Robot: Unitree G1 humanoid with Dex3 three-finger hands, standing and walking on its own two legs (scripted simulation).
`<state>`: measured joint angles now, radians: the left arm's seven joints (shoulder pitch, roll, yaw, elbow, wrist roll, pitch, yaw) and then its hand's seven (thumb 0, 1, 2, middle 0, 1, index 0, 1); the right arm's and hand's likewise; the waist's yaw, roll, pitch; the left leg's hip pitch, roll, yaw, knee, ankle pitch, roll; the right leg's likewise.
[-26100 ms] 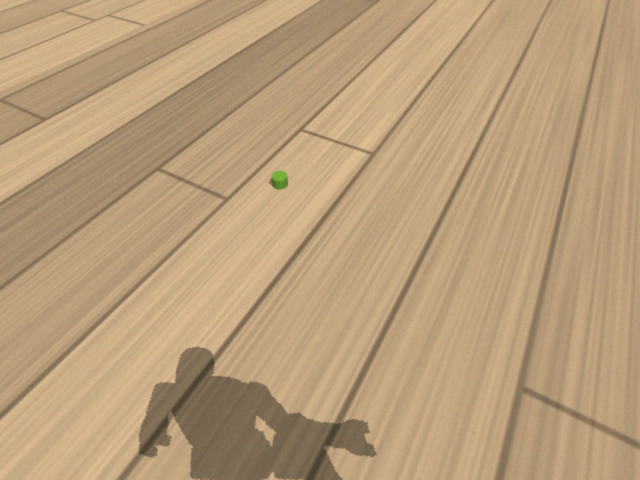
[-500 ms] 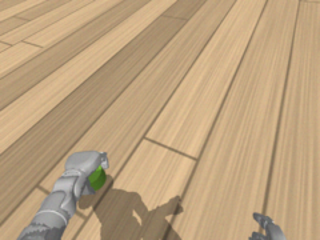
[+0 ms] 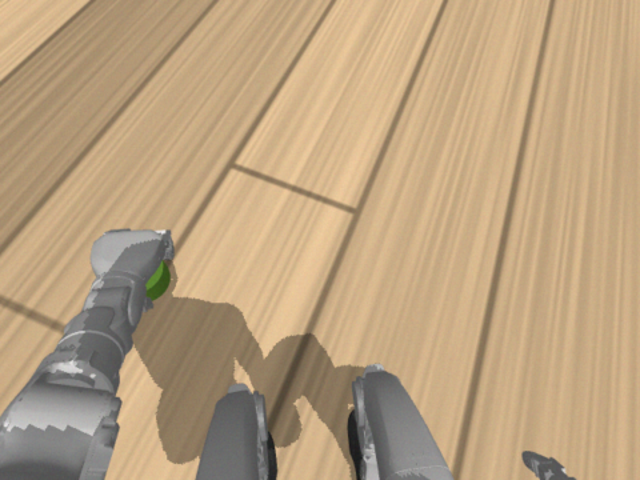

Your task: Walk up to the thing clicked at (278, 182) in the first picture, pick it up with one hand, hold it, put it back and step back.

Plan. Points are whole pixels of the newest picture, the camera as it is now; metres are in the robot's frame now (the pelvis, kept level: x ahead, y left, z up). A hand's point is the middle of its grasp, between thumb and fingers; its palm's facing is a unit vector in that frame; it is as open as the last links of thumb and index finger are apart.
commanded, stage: crouch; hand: left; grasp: from above
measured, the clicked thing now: (141, 274) +0.42 +0.24 -0.13
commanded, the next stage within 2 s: lower in 1.32 s
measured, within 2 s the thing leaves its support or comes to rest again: neither
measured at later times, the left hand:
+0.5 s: hand (176, 296) +0.44 +0.24 -0.33, palm faces -0.45 +0.00 -0.89, open 9.2 cm
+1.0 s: hand (187, 297) +0.47 +0.24 -0.42, palm faces -0.47 -0.02 -0.88, open 9.1 cm
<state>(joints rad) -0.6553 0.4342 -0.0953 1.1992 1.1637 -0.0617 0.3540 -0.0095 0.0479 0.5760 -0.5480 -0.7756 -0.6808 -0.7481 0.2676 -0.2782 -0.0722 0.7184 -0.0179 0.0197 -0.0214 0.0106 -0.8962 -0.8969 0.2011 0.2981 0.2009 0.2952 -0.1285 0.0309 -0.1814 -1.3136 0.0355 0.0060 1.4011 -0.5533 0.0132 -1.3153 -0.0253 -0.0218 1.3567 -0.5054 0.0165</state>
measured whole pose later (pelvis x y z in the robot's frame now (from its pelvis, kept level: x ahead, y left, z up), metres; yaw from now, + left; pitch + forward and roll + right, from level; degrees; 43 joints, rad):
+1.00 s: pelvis -0.03 +0.00 -0.25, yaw -4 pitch +37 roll -7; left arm -1.05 0.74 0.09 1.46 1.27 -0.18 0.34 -0.02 0.07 0.46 -0.61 -0.72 -0.77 -0.65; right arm 0.19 -0.28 0.04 0.73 -0.13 -0.06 0.13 0.01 -0.91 -0.90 0.20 0.30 0.20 0.30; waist -0.27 0.01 -0.04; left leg -2.22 0.03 -0.08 2.28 -0.71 0.02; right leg -2.18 -0.03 -0.07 2.19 -0.64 0.01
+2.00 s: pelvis -0.03 +0.00 -0.31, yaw -8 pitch +33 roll -11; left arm -1.12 0.91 0.11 1.59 1.32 -0.22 0.43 -0.03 0.08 0.42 -0.64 -0.66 -0.78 -0.62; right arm 0.17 -0.30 0.17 0.68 -0.18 -0.10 0.17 0.00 -0.91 -0.90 0.20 0.30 0.20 0.30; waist -0.35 -0.05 0.08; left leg -2.37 0.02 -0.16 2.49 -0.72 0.02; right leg -2.30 -0.02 -0.12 2.34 -0.64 0.03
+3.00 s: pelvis -0.04 +0.01 -0.32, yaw -12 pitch +29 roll -15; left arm -1.16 1.08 0.12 1.72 1.34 -0.23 0.53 -0.02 0.08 0.44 -0.64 -0.66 -0.77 -0.63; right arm 0.13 -0.35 0.31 0.61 -0.24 -0.18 0.21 0.00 -0.90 -0.90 0.20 0.30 0.20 0.30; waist -0.42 -0.14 0.18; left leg -2.36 0.03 -0.23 2.55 -0.73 0.03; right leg -2.26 0.00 -0.18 2.34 -0.62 0.05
